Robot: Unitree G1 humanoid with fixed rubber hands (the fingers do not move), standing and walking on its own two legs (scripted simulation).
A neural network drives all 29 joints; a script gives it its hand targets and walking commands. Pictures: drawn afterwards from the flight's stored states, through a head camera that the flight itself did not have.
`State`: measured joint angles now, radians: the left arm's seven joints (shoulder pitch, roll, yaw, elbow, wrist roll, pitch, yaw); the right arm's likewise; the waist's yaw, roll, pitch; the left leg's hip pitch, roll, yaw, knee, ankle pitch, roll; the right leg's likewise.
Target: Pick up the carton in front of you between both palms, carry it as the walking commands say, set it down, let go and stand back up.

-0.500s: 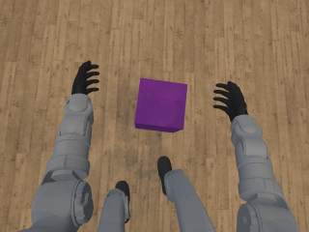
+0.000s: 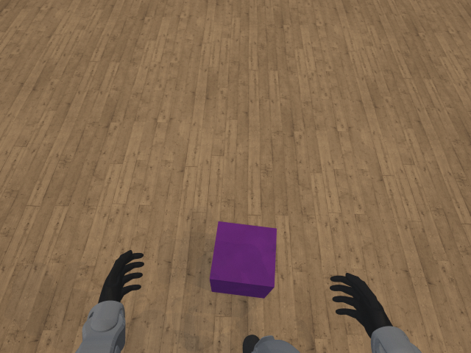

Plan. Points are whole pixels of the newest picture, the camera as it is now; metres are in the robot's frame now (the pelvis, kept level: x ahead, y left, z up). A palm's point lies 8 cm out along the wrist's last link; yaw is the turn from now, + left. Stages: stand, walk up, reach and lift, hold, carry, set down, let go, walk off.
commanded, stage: let go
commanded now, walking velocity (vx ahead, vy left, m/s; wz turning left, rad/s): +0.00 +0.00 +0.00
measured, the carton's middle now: (242, 261) +0.43 -0.09 -0.64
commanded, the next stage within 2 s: stand in 0.70 s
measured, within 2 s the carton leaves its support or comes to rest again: neither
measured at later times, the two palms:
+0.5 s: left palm out of the picture +0.18 +0.28 -0.06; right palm (350, 311) +0.18 -0.20 -0.05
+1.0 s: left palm out of the picture +0.14 +0.31 -0.06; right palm (382, 323) +0.16 -0.26 -0.09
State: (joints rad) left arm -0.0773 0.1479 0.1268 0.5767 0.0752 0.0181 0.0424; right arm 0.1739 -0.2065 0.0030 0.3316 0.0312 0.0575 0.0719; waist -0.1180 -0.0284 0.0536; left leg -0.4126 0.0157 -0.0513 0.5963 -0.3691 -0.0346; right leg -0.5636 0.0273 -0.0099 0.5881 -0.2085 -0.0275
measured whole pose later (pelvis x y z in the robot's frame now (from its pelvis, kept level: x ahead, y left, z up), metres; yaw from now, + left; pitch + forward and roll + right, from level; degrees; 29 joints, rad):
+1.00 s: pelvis +0.03 +0.02 +0.01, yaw +1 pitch +1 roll +0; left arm 0.22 0.32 0.07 0.72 0.05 0.01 0.00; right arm 0.23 -0.35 -0.05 0.65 -0.04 0.02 -0.01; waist 0.01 0.08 0.01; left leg -0.14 0.00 -0.06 0.53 -0.40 -0.01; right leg -0.31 0.01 -0.01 0.57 -0.27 -0.01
